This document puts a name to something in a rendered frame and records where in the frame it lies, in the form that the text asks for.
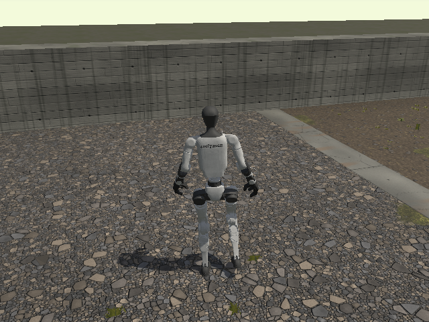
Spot robot left shin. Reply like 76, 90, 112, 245
198, 223, 209, 267

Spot right robot hand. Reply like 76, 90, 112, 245
243, 181, 259, 197

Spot robot left foot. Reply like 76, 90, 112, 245
201, 259, 211, 276

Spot left robot hand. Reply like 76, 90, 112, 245
173, 181, 188, 195

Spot robot right forearm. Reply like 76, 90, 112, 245
241, 159, 256, 184

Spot robot left forearm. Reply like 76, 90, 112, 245
175, 162, 187, 185

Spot right robot upper arm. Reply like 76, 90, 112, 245
225, 134, 247, 170

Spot left robot upper arm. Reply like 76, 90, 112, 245
180, 136, 198, 172

